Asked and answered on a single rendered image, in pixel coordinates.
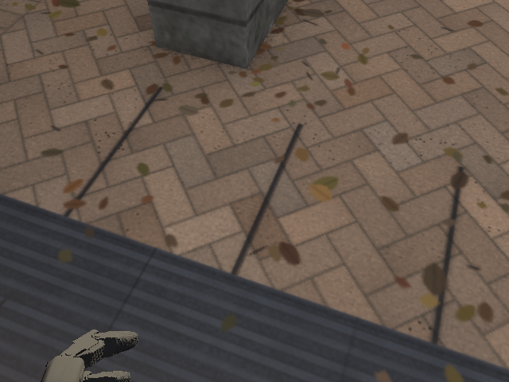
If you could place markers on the left robot hand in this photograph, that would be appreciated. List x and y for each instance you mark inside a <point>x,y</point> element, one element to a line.
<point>85,352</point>

